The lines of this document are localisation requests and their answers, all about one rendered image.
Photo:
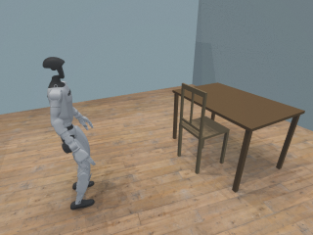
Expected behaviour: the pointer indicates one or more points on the left robot hand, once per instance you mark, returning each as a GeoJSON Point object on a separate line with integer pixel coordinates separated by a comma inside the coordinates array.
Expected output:
{"type": "Point", "coordinates": [83, 120]}

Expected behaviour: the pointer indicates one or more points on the right robot foot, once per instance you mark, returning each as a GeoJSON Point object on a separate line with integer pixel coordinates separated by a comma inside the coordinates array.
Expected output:
{"type": "Point", "coordinates": [83, 204]}

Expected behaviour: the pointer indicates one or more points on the table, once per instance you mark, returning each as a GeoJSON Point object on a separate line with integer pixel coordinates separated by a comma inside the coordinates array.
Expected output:
{"type": "Point", "coordinates": [246, 110]}

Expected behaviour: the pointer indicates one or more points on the robot right thigh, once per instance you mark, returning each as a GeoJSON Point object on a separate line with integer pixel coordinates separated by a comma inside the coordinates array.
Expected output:
{"type": "Point", "coordinates": [68, 150]}

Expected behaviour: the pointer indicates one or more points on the chair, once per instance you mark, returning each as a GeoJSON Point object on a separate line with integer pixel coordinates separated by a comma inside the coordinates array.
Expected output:
{"type": "Point", "coordinates": [202, 127]}

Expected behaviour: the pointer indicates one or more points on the right robot upper arm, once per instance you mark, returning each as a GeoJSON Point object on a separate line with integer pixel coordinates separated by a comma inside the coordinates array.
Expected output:
{"type": "Point", "coordinates": [55, 97]}

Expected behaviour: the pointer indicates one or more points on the right robot hand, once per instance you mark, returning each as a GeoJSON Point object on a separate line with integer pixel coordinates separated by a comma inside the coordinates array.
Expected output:
{"type": "Point", "coordinates": [82, 156]}

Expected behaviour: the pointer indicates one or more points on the left robot forearm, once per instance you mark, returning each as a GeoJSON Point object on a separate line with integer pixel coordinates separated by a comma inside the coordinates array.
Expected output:
{"type": "Point", "coordinates": [76, 113]}

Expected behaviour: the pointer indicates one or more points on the right robot forearm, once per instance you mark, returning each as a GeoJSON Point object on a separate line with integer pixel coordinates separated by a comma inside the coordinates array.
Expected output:
{"type": "Point", "coordinates": [62, 131]}

